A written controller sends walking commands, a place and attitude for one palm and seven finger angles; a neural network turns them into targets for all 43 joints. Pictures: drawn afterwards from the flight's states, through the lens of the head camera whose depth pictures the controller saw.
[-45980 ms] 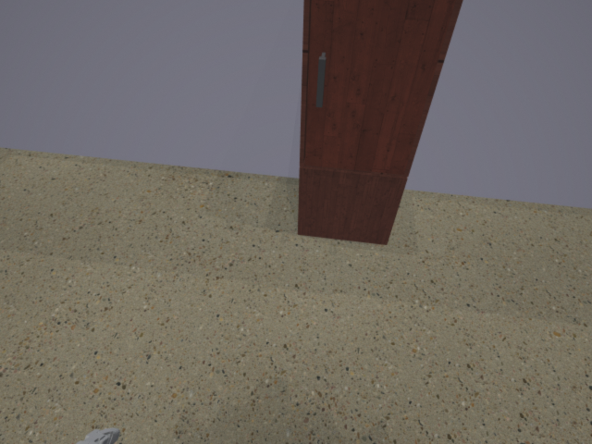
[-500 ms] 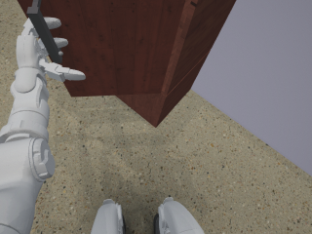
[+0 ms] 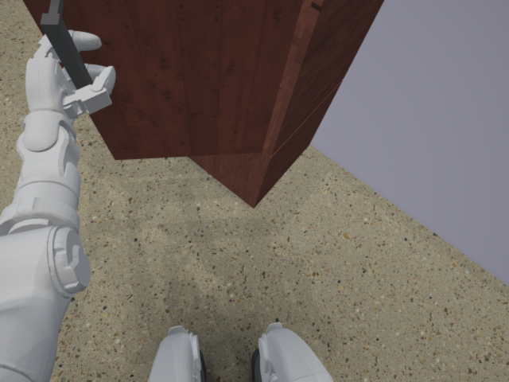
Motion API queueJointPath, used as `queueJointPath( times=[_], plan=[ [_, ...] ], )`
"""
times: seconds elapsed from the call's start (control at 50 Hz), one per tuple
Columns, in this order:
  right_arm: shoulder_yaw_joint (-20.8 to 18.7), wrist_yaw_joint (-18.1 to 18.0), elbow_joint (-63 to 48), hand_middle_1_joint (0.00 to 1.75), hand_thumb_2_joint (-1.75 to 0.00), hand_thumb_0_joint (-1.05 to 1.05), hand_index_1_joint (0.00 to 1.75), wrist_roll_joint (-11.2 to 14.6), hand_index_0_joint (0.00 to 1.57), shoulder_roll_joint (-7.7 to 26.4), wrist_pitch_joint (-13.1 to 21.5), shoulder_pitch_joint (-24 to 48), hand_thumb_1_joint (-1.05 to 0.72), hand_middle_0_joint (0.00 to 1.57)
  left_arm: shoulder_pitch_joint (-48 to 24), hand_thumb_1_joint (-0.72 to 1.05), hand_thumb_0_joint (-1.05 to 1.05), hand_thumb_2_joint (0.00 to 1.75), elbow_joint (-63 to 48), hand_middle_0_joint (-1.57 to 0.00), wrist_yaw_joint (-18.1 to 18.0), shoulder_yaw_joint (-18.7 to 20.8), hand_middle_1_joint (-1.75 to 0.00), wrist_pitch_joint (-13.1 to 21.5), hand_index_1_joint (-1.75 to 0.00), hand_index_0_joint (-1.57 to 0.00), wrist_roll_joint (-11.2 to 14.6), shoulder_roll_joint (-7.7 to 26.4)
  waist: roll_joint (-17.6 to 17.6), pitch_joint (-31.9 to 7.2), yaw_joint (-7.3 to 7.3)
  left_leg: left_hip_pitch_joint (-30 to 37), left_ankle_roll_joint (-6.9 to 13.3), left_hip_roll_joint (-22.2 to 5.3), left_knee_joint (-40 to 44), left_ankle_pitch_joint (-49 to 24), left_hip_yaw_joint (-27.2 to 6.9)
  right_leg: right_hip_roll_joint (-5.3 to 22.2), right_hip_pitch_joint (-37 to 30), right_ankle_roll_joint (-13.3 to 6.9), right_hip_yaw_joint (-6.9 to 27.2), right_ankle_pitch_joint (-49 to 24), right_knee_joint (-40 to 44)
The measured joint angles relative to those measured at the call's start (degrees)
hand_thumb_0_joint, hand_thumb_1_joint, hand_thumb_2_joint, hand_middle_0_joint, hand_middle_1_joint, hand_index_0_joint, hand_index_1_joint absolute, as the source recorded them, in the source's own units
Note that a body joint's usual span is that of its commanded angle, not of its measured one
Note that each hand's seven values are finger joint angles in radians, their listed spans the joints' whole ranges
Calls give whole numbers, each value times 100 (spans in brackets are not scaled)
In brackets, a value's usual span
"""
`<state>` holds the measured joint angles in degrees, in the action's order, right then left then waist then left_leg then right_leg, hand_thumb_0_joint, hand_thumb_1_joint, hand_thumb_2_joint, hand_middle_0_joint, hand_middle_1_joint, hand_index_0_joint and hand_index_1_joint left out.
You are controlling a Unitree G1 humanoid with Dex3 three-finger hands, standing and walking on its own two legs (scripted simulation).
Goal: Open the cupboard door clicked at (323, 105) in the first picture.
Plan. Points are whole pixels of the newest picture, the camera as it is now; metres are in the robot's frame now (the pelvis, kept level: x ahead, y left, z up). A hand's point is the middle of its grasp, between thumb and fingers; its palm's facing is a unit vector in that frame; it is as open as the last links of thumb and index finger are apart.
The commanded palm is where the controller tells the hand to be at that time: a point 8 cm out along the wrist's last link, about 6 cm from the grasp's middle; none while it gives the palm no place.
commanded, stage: close the thumb around the handle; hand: left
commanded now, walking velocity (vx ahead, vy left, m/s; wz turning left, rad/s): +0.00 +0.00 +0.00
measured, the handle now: (76, 56) +0.59 +0.20 +0.08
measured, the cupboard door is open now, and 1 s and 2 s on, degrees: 46 83 94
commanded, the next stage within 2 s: pull the door open along its arc in 0.16 s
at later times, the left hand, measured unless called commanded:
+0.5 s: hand (99, 103) +0.51 +0.17 +0.07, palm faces +0.04 -1.00 -0.01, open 5.5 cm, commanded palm +0.47 +0.21 +0.07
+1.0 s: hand (167, 203) +0.35 +0.08 +0.07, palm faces +0.34 -0.94 +0.03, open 6.2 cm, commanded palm +0.29 +0.15 +0.07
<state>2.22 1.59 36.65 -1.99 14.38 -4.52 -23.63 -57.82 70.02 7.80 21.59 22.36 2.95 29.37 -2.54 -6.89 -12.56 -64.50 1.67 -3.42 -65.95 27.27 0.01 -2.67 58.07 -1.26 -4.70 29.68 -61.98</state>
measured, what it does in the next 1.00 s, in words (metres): stands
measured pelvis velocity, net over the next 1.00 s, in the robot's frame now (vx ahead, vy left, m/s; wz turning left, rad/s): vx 0.01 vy -0.02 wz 0.02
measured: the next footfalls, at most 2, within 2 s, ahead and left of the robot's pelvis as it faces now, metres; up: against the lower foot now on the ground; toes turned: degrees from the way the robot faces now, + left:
none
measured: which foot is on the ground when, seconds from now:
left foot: down 0.00-1.00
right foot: down 0.00-1.00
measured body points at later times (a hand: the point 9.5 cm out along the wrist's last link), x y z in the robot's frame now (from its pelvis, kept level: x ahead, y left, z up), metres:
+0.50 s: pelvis +0.00 +0.00 +0.01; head +0.13 +0.02 +0.44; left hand +0.50 +0.22 +0.07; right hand -0.01 -0.26 -0.10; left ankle +0.03 +0.10 -0.65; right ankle -0.01 -0.11 -0.65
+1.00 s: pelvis +0.01 -0.02 +0.02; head +0.06 -0.03 +0.47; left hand +0.33 +0.13 +0.08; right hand +0.17 -0.24 -0.08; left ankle +0.03 +0.10 -0.65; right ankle -0.01 -0.11 -0.65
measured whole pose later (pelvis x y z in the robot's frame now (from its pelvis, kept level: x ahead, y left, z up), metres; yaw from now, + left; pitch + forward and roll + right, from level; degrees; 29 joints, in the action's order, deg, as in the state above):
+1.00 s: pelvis +0.01 -0.02 +0.02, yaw +1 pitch +15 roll +0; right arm 0.3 3.9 29.6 -3.1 10.6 -5.1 -12.4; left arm -8.1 22.7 -25.1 -0.9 20.5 -1.3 -3.2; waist -1.1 -9.5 -2.6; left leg -46.7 0.1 -2.1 -58.1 26.0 2.4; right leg -1.4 43.0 -2.5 -2.4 30.4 -58.7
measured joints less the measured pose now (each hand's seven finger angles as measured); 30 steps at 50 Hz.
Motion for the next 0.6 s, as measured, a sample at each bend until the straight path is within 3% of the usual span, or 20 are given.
queueJointPath(
  times=[0.14,0.4,0.6],
  plan=[
    [-34,39,11,30,-90,0,30,-8,20,-1,-38,-23,-91,20,183,79,1,84,-111,-37,-58,-42,-134,55,-134,-38,23,-114,-10,-21,48,114,13,10,59,-2,29,9,-105,17,30,-9,57],
    [-66,31,-16,30,-90,0,30,15,20,22,-52,54,-91,20,389,79,2,81,-166,-37,-53,-65,-135,180,-135,-37,58,-213,13,-33,74,221,11,15,99,-22,50,12,-193,14,54,-24,73],
    [-156,87,-197,30,-90,0,30,151,20,-1,-197,21,-91,20,1688,77,2,77,-1332,-37,28,-293,-135,198,-135,-37,416,-821,17,-158,337,720,8,15,394,-40,190,13,-603,20,197,-51,289]
  ],
)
